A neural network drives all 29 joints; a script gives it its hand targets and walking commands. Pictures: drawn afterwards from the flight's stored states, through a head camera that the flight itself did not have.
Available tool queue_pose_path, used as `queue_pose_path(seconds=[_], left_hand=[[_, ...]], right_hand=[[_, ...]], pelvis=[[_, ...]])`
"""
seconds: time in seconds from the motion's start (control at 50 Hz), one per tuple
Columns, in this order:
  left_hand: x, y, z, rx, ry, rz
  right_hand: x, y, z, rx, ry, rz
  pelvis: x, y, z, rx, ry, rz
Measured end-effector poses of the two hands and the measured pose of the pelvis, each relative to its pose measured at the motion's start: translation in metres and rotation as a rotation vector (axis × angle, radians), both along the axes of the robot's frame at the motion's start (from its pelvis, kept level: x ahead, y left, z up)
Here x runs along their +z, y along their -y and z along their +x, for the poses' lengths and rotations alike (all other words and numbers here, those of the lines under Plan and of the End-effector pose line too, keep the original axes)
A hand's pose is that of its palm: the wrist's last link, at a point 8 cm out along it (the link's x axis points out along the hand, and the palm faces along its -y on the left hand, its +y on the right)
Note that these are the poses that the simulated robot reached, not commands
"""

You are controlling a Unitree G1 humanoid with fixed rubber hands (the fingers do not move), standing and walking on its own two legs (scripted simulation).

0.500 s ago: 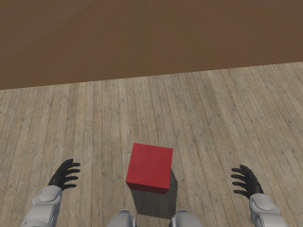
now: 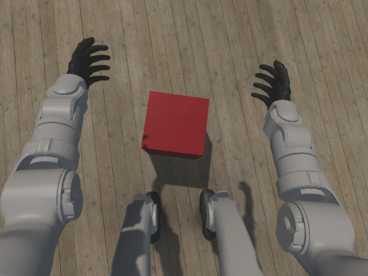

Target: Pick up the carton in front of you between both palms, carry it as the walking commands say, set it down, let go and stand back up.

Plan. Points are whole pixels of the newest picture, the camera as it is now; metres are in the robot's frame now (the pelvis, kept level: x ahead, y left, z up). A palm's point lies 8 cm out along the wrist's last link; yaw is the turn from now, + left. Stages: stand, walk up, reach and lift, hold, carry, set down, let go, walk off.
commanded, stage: reach and lift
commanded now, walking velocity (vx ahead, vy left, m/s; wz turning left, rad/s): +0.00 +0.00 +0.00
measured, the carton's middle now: (175, 129) +0.49 +0.00 -0.52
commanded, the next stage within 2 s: none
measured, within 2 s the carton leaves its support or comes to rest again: leaves its support in 1.82 s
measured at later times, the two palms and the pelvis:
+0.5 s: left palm (113, 107) +0.51 +0.19 -0.29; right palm (243, 120) +0.46 -0.20 -0.29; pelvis +0.01 +0.00 -0.13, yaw -2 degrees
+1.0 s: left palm (129, 120) +0.51 +0.17 -0.46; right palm (231, 126) +0.48 -0.20 -0.44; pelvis -0.03 -0.01 -0.27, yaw -3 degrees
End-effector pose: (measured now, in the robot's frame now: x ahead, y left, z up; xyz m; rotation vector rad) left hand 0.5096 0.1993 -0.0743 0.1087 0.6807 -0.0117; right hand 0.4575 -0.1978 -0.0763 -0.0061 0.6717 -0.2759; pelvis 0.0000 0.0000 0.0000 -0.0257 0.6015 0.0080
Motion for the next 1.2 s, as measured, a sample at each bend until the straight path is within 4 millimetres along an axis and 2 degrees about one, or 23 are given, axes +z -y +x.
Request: queue_pose_path(seconds=[0.06, 0.14, 0.26, 0.4, 0.54, 0.7, 0.88, 0.96, 1.04, 1.12, 1.2], left_hand=[[-0.007, 0.006, 0.015, -0.01, 0.015, -0.006], [-0.025, 0.01, 0.024, -0.014, 0.012, -0.009], [-0.07, 0.011, 0.024, 0.004, -0.01, -0.008], [-0.156, 0.011, 0.011, 0.033, -0.039, 0.005], [-0.24, 0.009, 0.002, 0.042, -0.017, 0.012], [-0.292, 0.01, 0.001, 0.055, -0.006, 0.013], [-0.348, 0.02, 0.003, 0.061, -0.061, 0.005], [-0.375, 0.024, 0.003, 0.057, -0.066, 0.002], [-0.392, 0.027, 0.001, 0.049, -0.054, 0.0], [-0.393, 0.028, 0.0, 0.041, -0.031, 0.0], [-0.381, 0.027, 0.002, 0.038, -0.018, 0.001]], right_hand=[[-0.008, -0.007, 0.012, -0.003, 0.016, 0.0], [-0.025, -0.009, 0.016, -0.01, 0.014, -0.001], [-0.068, -0.007, 0.017, -0.01, -0.01, 0.0], [-0.148, -0.004, 0.014, -0.003, -0.039, 0.003], [-0.231, 0.0, 0.005, 0.009, -0.037, 0.0], [-0.286, -0.002, 0.006, 0.012, -0.03, 0.015], [-0.343, -0.01, 0.009, 0.03, -0.095, 0.02], [-0.355, 0.002, 0.018, 0.024, -0.092, -0.003], [-0.368, 0.006, 0.022, 0.03, -0.098, -0.008], [-0.37, 0.004, 0.027, 0.04, -0.082, -0.006], [-0.363, -0.002, 0.026, 0.042, -0.068, 0.007]], pelvis=[[-0.006, -0.002, -0.002, 0.002, -0.044, -0.004], [-0.01, -0.004, 0.002, 0.003, -0.101, -0.007], [-0.03, -0.005, 0.014, -0.001, -0.195, -0.01], [-0.084, -0.003, 0.021, -0.007, -0.287, -0.018], [-0.15, 0.002, 0.009, -0.016, -0.283, -0.02], [-0.209, 0.007, -0.014, -0.023, -0.183, -0.017], [-0.25, 0.008, -0.03, -0.028, -0.088, -0.019], [-0.262, 0.007, -0.03, -0.035, -0.065, -0.021], [-0.271, 0.006, -0.028, -0.042, -0.053, -0.02], [-0.276, 0.006, -0.024, -0.046, -0.049, -0.015], [-0.275, 0.005, -0.022, -0.044, -0.051, -0.013]])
